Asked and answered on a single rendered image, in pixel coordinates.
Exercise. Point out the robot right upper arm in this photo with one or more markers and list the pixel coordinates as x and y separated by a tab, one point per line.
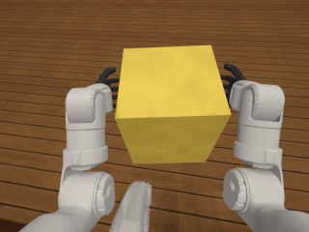
258	198

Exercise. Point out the left robot thigh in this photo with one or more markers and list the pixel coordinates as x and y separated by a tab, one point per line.
130	214

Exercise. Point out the right robot forearm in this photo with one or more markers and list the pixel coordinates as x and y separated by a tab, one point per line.
260	108

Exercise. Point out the robot left hand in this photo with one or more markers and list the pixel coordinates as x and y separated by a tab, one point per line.
102	80

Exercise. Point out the robot left upper arm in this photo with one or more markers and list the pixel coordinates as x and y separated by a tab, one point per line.
85	197

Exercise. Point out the robot right hand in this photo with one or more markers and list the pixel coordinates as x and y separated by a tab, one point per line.
238	77

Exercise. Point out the carton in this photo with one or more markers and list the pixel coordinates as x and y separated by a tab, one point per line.
171	105

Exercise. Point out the left robot forearm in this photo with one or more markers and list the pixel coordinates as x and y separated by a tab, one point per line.
85	124

